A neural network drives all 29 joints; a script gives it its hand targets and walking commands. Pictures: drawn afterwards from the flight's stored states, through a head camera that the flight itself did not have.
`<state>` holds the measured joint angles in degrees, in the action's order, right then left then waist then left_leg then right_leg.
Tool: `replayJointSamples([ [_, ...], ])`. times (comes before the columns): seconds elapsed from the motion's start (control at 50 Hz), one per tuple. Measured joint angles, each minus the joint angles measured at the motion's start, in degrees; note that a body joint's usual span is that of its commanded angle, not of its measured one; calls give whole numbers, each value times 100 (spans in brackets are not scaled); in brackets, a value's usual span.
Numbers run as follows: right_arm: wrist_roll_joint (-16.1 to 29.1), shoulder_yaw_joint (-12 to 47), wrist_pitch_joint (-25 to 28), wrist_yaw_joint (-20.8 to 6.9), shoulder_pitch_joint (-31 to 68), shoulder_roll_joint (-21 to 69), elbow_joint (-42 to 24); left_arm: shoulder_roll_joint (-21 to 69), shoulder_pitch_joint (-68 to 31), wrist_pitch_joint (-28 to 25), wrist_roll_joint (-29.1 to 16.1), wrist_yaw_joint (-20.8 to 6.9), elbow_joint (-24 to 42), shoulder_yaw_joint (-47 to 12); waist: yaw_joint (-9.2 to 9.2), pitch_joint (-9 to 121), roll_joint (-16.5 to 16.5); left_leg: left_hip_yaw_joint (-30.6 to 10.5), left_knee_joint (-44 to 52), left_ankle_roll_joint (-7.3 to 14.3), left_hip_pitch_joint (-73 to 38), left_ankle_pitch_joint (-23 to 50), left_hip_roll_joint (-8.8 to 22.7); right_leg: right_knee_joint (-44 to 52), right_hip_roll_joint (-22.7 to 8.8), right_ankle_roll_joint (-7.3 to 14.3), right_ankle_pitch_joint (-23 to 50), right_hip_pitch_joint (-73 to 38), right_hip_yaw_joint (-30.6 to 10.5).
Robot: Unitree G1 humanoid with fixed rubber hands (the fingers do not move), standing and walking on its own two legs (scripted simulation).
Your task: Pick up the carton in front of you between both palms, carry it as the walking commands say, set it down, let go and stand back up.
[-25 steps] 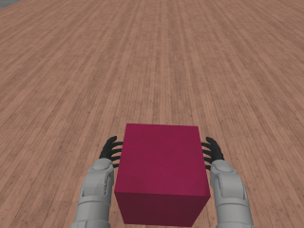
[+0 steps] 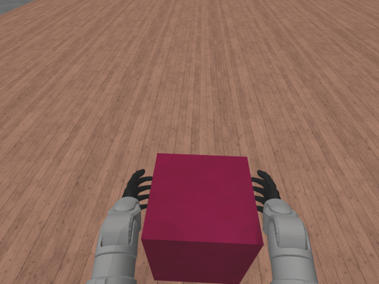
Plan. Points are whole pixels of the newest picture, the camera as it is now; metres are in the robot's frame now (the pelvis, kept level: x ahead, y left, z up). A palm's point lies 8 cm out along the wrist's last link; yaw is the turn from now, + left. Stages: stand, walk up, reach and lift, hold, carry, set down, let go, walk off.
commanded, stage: carry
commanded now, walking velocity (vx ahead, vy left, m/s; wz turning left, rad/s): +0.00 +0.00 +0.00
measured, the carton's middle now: (199, 220) +0.30 +0.00 -0.04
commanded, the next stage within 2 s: hold in 0.32 s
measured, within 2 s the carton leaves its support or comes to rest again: neither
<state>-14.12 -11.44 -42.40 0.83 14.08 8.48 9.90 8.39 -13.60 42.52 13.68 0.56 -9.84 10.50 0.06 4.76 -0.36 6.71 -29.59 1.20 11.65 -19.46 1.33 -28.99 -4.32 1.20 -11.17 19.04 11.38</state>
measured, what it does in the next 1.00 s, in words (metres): shifts its weight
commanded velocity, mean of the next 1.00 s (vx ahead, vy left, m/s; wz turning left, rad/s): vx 0.00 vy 0.00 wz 0.00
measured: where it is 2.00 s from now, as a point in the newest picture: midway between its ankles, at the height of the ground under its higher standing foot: outside the picture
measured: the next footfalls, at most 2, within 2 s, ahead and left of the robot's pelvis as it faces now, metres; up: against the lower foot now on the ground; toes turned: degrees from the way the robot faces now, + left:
none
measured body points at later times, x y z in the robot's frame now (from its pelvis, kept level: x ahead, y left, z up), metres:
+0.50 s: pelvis -0.02 +0.00 +0.01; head -0.03 -0.01 +0.46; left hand +0.28 +0.16 +0.04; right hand +0.29 -0.14 +0.04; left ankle -0.04 +0.10 -0.73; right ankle +0.04 -0.12 -0.74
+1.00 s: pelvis -0.07 -0.02 -0.04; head +0.08 -0.02 +0.39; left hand +0.31 +0.18 -0.08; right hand +0.34 -0.12 -0.08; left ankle -0.04 +0.10 -0.73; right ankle +0.04 -0.11 -0.73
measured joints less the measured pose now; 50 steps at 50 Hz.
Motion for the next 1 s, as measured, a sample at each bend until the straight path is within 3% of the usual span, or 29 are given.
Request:
replayJointSamples([
  [0.34,-7,-8,5,4,16,7,2,4,-8,-20,6,-4,-11,19,-4,-128,-19,8,28,28,-75,54,-10,92,7,17,104,-101,-12],
  [0.38,-8,25,27,8,-44,-7,-110,4,8,-86,6,-21,13,-22,-42,-420,-84,-236,217,37,-388,368,-68,362,211,-6,297,-460,-398],
  [0.5,-25,84,80,32,-161,-32,-178,-2,26,-207,7,-48,-84,-55,-32,-806,-117,-394,613,48,-885,383,-178,770,307,-100,462,-994,-772],
  [0.6,-166,-211,168,-5,236,54,239,73,-324,-365,117,-107,-530,304,-33,-995,-152,-483,473,54,-903,409,-209,643,281,-91,398,-1053,-739],
  [0.72,-675,-1311,593,-161,1358,239,1261,247,-1494,-926,703,-307,-1769,1378,-196,-1304,-143,-722,-201,66,-457,245,-288,64,438,-84,155,-732,-1048],
  [0.84,-1139,-2008,1171,-238,2281,235,2065,217,-2405,-1528,1331,-455,-2548,2199,-74,-1537,-161,-792,-798,36,340,120,-314,-545,536,-53,63,63,-1178],
  [0.92,-1293,-2142,1669,-198,2508,301,2279,91,-2599,-1933,1444,-534,-2681,2323,-23,-1512,-145,-833,-1275,-25,1322,42,-316,-982,540,-16,-2,1020,-1130],
  [1.0,-1163,-2027,2294,-73,2504,354,2192,-100,-2669,-2506,1201,-529,-2697,2135,-46,-1513,-109,-881,-1808,-74,2529,-23,-348,-1489,511,11,-69,2204,-1068],
])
